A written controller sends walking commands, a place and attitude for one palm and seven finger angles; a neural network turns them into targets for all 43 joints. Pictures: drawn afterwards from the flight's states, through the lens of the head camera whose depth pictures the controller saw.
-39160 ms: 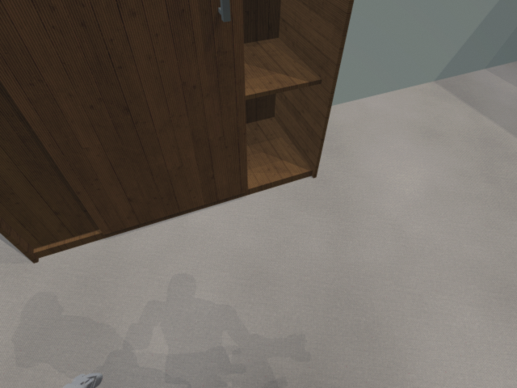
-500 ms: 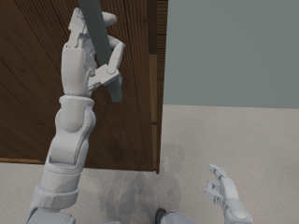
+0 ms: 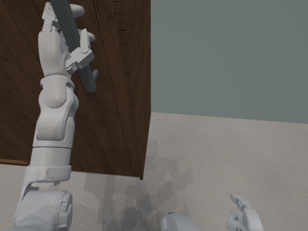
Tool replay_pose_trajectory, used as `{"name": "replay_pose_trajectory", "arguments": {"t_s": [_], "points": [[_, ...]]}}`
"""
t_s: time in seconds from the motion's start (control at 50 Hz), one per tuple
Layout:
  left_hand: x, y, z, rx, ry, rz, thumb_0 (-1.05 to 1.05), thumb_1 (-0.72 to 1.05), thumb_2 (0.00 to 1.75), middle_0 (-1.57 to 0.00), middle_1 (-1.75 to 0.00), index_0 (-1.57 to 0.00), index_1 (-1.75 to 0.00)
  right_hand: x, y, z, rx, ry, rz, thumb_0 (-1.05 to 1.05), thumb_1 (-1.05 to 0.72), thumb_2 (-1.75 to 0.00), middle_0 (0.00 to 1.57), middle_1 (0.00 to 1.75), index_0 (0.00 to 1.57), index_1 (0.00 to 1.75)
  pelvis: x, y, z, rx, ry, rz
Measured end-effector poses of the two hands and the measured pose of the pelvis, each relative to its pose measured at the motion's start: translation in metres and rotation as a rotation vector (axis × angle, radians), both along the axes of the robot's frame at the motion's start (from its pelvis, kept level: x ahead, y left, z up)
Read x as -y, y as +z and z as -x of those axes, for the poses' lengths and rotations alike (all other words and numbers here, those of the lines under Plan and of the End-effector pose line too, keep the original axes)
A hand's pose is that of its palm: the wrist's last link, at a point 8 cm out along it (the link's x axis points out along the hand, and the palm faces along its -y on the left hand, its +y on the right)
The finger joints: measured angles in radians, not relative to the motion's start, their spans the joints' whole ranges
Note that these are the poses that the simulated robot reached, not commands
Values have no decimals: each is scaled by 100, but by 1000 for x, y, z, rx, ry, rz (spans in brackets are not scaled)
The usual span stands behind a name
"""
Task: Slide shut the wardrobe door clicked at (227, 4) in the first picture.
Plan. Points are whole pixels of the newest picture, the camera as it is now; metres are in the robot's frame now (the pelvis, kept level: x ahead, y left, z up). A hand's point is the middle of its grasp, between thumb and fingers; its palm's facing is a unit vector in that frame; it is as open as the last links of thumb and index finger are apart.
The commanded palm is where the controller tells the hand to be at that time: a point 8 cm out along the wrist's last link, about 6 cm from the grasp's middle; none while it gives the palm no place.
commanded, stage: step sideways, sliding the door along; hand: left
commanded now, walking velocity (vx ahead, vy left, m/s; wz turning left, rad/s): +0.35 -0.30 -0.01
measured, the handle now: (75, 28) +0.44 +0.21 +0.27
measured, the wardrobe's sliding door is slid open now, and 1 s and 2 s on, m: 0.00 0.00 0.01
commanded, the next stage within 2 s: stop walking and hold the door there in 0.02 s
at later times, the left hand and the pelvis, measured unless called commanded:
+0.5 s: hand (86, 48) +0.42 +0.19 +0.24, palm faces +0.56 -0.80 -0.19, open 6.1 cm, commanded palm +0.37 +0.22 +0.23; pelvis +0.05 -0.13 +0.00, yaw -3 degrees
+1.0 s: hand (85, 48) +0.42 +0.19 +0.24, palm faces +0.58 -0.79 -0.22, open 6.2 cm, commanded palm +0.37 +0.23 +0.23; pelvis +0.08 -0.13 +0.00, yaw -7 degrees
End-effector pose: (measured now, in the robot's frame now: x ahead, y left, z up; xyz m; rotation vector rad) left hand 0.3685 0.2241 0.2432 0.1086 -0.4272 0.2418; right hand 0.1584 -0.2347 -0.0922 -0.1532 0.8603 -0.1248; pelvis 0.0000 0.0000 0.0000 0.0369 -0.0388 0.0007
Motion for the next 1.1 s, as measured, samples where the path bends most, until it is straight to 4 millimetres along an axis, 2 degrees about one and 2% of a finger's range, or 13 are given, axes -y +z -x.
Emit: {"name": "replay_pose_trajectory", "arguments": {"t_s": [0.1, 0.18, 0.24, 0.32, 0.38, 0.46, 0.56, 0.68, 0.8, 0.94, 1.1], "points": [[3, 0, 1, -14, 76, 9, -1, 71, 85, -46, -140, -27, -132, 16, -2, -9, -86, 90, -8, 1, -91, -90, 20, 30, 19, 30, 32, 5, -9, 9, 9, 67], [3, -1, -2, 0, 136, -72, -3, 69, 84, -46, -140, -27, -132, 32, -8, -31, -78, 127, -46, 1, -91, -90, 20, 30, 20, 30, 68, 0, -23, 22, -26, 100], [2, -1, -2, 22, 208, -140, -7, 66, 83, -50, -142, -28, -134, 56, -18, -53, -1, 117, -84, 1, -91, -90, 21, 30, 20, 30, 100, -17, -35, 40, -35, 89], [3, 1, 0, -14, 309, -171, -11, 61, 83, -51, -142, -30, -137, 99, -19, -69, 46, 56, -48, 1, -91, -90, 21, 30, 20, 30, 115, -15, -38, 51, -25, 84], [4, 3, 1, -40, 340, -172, -12, 60, 82, -49, -142, -34, -138, 131, -8, -66, 55, 9, 29, 1, -91, -90, 21, 30, 20, 30, 120, -7, -42, 24, -30, 47], [4, 2, 0, -25, 344, -171, -12, 58, 82, -48, -141, -37, -139, 165, 8, -52, 64, -67, 119, 1, -91, -90, 20, 30, 20, 30, 124, -4, -49, 13, -48, 28], [6, 1, 0, -14, 366, -155, -11, 59, 83, -47, -140, -36, -140, 188, 21, -32, 82, -133, 158, 1, -91, -90, 20, 30, 19, 30, 130, -1, -59, 0, -66, 24], [5, 1, 0, -10, 378, -173, -13, 59, 82, -46, -140, -36, -140, 192, 11, -13, 37, -169, 151, 1, -91, -90, 20, 30, 19, 30, 135, -3, -63, -13, -76, 44], [4, 1, 0, 4, 359, -183, -14, 57, 84, -46, -140, -36, -140, 174, 5, 3, -9, -194, 124, 1, -91, -90, 20, 30, 19, 30, 130, 1, -69, -24, -94, 40], [4, 1, 0, 2, 363, -183, -14, 57, 85, -46, -140, -36, -139, 153, -1, -3, -9, -180, 63, 1, -91, -90, 21, 30, 20, 30, 132, 2, -74, -21, -111, 49], [3, 1, 0, 5, 360, -190, -15, 57, 86, -46, -140, -36, -140, 155, 6, -17, 27, -179, 70, 1, -91, -90, 21, 30, 20, 30, 131, 4, -77, -27, -123, 48]]}}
